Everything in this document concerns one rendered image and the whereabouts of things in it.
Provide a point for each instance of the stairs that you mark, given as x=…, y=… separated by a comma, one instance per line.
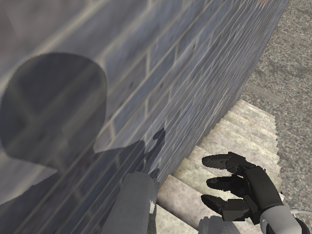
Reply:
x=245, y=130

